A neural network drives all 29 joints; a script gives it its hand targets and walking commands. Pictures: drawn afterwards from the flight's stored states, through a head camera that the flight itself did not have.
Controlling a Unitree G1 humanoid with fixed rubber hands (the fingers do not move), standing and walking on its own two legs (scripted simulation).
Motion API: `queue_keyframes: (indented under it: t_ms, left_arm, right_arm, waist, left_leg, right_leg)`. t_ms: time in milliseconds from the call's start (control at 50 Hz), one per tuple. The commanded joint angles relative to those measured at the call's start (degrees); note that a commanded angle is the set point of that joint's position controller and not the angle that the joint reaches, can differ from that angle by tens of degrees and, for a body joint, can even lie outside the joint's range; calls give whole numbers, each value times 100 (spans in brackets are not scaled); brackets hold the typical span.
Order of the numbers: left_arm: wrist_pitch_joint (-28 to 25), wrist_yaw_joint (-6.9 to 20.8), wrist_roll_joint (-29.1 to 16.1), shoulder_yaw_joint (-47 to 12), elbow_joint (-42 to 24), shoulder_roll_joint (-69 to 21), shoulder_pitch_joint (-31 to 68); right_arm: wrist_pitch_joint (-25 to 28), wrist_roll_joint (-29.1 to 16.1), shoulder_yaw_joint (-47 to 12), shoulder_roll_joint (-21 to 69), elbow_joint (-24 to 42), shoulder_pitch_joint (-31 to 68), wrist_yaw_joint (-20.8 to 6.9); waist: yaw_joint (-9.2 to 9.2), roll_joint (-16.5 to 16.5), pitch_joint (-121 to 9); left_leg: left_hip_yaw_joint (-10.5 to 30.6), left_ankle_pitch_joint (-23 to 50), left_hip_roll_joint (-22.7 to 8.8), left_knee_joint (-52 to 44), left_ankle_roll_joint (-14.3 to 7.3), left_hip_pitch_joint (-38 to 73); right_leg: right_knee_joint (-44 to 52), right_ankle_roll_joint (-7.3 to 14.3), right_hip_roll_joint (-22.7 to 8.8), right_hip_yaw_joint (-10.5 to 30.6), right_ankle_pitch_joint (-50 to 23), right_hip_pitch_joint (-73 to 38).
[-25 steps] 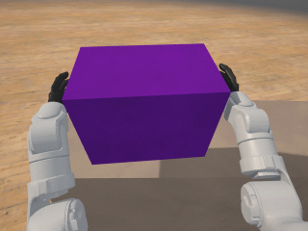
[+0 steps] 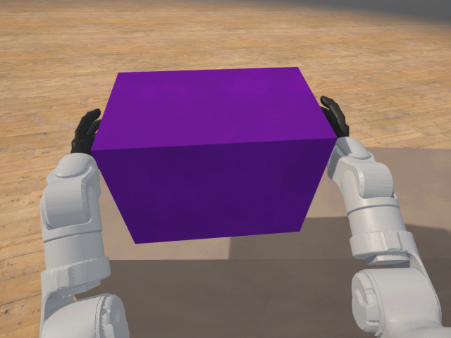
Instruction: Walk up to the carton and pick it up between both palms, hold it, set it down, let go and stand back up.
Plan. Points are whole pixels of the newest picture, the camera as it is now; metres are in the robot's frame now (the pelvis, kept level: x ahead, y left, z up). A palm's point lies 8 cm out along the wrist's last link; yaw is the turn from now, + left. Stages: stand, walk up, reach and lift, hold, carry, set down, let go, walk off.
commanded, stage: hold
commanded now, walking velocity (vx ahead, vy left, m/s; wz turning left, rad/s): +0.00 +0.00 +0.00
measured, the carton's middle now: (214, 157) +0.39 +0.00 +0.18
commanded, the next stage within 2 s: none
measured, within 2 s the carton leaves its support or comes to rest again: neither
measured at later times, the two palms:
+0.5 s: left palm (87, 155) +0.35 +0.21 +0.22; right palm (333, 140) +0.36 -0.20 +0.23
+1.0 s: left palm (86, 153) +0.35 +0.21 +0.22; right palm (333, 140) +0.36 -0.20 +0.23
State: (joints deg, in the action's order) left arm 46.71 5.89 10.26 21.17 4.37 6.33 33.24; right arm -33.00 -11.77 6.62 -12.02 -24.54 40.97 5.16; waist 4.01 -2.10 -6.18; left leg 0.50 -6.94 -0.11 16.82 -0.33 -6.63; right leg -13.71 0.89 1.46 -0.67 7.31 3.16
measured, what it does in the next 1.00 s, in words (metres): stands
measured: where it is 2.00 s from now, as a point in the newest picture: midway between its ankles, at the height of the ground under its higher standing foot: outside the picture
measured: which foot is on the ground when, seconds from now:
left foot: down 0.00-1.00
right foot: down 0.00-1.00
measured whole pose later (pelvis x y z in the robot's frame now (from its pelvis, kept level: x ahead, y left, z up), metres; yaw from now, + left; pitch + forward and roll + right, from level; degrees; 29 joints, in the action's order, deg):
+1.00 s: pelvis +0.00 +0.00 +0.00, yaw +0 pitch -4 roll -1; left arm 48.3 5.4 10.7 20.5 2.4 6.5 33.4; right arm -32.2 -14.3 5.1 -13.4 -26.0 41.8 5.5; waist 4.1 -1.5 -5.6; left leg 0.5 -7.6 0.0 17.2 -0.3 -5.9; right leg -13.9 0.9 1.5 -0.5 7.9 2.3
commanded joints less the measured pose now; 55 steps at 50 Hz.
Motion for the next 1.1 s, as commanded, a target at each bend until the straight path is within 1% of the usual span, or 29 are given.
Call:
queue_keyframes:
  t_ms: [0,20,40,60,80,100,120,140,160,180,200,220,240,260,280,300,320,340,360,380,400,420,440,460,520,600,740,920,1080]
  left_arm:
    - [-405,808,-994,-2394,-905,-1891,4265]
    - [-434,797,-1069,-2526,-1156,-1952,4439]
    - [-415,788,-1056,-2448,-1018,-1911,4388]
    - [-418,790,-1120,-2553,-1097,-2005,4405]
    - [-440,773,-1193,-2684,-1231,-2035,4467]
    - [-451,762,-1169,-2604,-1113,-1962,4484]
    - [-432,754,-1130,-2562,-994,-1964,4325]
    - [-439,749,-1096,-2534,-1014,-1981,4406]
    - [-418,754,-1056,-2512,-825,-1981,4324]
    - [-357,787,-938,-2387,-470,-1955,4101]
    - [-372,832,-950,-2338,-522,-1955,4030]
    - [-408,829,-1021,-2458,-831,-2018,4128]
    - [-422,832,-1047,-2422,-821,-1966,4186]
    - [-411,840,-1007,-2400,-856,-1939,4155]
    - [-406,845,-1008,-2388,-931,-1970,4124]
    - [-420,847,-1059,-2427,-1074,-1908,4171]
    - [-395,844,-1022,-2375,-945,-1860,4157]
    - [-404,829,-1019,-2391,-1081,-1922,4223]
    - [-409,819,-1022,-2365,-1071,-1871,4234]
    - [-445,802,-1071,-2407,-1222,-1925,4271]
    - [-447,728,-1162,-2614,-1450,-1811,4609]
    - [-402,682,-1135,-2669,-1389,-1918,4509]
    - [-376,661,-1146,-2706,-1358,-1940,4493]
    - [-355,655,-1123,-2636,-1269,-1908,4404]
    - [-343,696,-1105,-2474,-1072,-1854,4269]
    - [-362,762,-1112,-2384,-1025,-1817,4247]
    - [-336,799,-1069,-2327,-1067,-1785,4186]
    - [-299,768,-1088,-2432,-1235,-1800,4204]
    - [-307,747,-1104,-2453,-1199,-1828,4212]
  right_arm:
    - [405,-789,-1786,2456,1647,4180,-950]
    - [430,-842,-1755,2470,1642,4143,-956]
    - [412,-816,-1758,2452,1566,4151,-967]
    - [464,-809,-1726,2437,1746,4232,-969]
    - [471,-835,-1686,2420,1773,4256,-989]
    - [462,-851,-1704,2441,1732,4285,-985]
    - [455,-816,-1694,2377,1667,4223,-983]
    - [453,-804,-1676,2407,1571,4216,-1001]
    - [460,-758,-1614,2333,1469,4206,-1020]
    - [458,-665,-1553,2288,1423,4189,-1008]
    - [476,-635,-1614,2402,1610,4232,-981]
    - [483,-724,-1697,2419,1685,4188,-967]
    - [478,-780,-1759,2474,1774,4309,-945]
    - [448,-820,-1800,2491,1731,4219,-928]
    - [428,-873,-1833,2445,1703,4195,-933]
    - [438,-905,-1853,2445,1805,4161,-925]
    - [425,-887,-1793,2378,1792,4207,-919]
    - [440,-875,-1857,2482,1877,4251,-931]
    - [430,-889,-1886,2478,1867,4232,-923]
    - [479,-957,-2003,2598,2094,4366,-927]
    - [455,-1056,-1718,2258,1570,4080,-985]
    - [502,-1044,-1749,2249,1601,4230,-1030]
    - [502,-1025,-1723,2206,1596,4180,-1044]
    - [498,-1020,-1735,2212,1613,4222,-1042]
    - [477,-971,-1760,2264,1572,4251,-1005]
    - [462,-976,-1792,2342,1646,4279,-953]
    - [431,-1026,-1816,2307,1733,4226,-908]
    - [411,-1055,-1773,2212,1775,4159,-936]
    - [424,-1020,-1748,2206,1746,4190,-970]
  waist:
    - [-20,372,-1932]
    - [18,537,-2052]
    - [2,398,-1916]
    - [41,469,-2087]
    - [120,508,-2166]
    - [78,466,-2060]
    - [98,410,-2048]
    - [91,461,-1995]
    - [84,488,-1765]
    - [71,425,-1509]
    - [49,207,-1624]
    - [75,305,-1870]
    - [29,238,-1917]
    - [49,219,-1973]
    - [23,252,-1966]
    - [36,296,-2141]
    - [40,320,-2005]
    - [-8,290,-2081]
    - [-43,230,-2067]
    - [-143,166,-2283]
    - [46,816,-1994]
    - [-23,747,-1987]
    - [56,703,-1961]
    - [33,618,-1944]
    - [44,328,-1933]
    - [26,193,-2038]
    - [2,243,-1966]
    - [37,405,-1939]
    - [41,379,-1970]
  left_leg:
    - [-156,727,161,-137,118,591]
    - [-144,843,154,-103,181,642]
    - [-152,838,158,-103,164,623]
    - [-123,889,153,-66,192,668]
    - [-116,1063,139,-25,229,750]
    - [-128,1000,177,-32,210,708]
    - [-114,920,146,-69,201,742]
    - [-118,819,146,-104,194,690]
    - [-123,730,133,-139,190,674]
    - [-122,559,125,-193,160,523]
    - [-155,599,152,-178,94,472]
    - [-130,850,152,-125,139,547]
    - [-133,981,183,-60,119,552]
    - [-125,1081,186,-43,132,596]
    - [-128,1181,182,-41,164,709]
    - [-124,1227,211,6,188,760]
    - [-131,1065,225,-30,173,699]
    - [-131,1138,199,-41,162,653]
    - [-140,1127,202,-44,144,642]
    - [-153,1213,209,-12,112,663]
    - [-57,1257,181,13,355,727]
    - [-50,1265,167,26,359,828]
    - [-63,1227,140,21,334,914]
    - [-67,1157,129,5,289,890]
    - [-112,928,157,-64,164,674]
    - [-131,932,194,-69,110,569]
    - [-124,1102,198,-25,145,615]
    - [-107,1174,175,5,228,730]
    - [-101,1074,162,-21,217,721]
  right_leg:
    - [34,-42,72,-15,-843,-521]
    - [-1,-12,91,-40,-887,-459]
    - [33,-25,97,-43,-867,-443]
    - [7,-11,95,-48,-925,-491]
    - [-27,-4,127,-75,-1044,-429]
    - [10,-16,115,-56,-989,-386]
    - [18,-13,111,-51,-930,-388]
    - [39,-7,101,-69,-796,-385]
    - [84,14,90,-55,-697,-243]
    - [135,34,89,-43,-547,-256]
    - [125,-32,56,-29,-704,-427]
    - [35,-25,103,-43,-941,-549]
    - [35,-49,81,-27,-1095,-542]
    - [13,-66,78,-23,-1248,-659]
    - [-1,-60,105,-34,-1320,-659]
    - [-13,-75,96,-18,-1387,-702]
    - [22,-67,92,-17,-1236,-620]
    - [-15,-65,116,-52,-1262,-665]
    - [-14,-84,108,-38,-1240,-659]
    - [-49,-91,117,-44,-1295,-693]
    - [-91,-35,100,-26,-1097,-451]
    - [-38,-22,129,-77,-885,-324]
    - [6,-20,126,-55,-849,-204]
    - [23,-29,117,-52,-858,-225]
    - [8,-101,68,6,-1040,-452]
    - [-30,-140,56,35,-1265,-683]
    - [-33,-120,80,26,-1324,-697]
    - [-18,-78,102,3,-1218,-543]
    - [-7,-74,100,-4,-1132,-505]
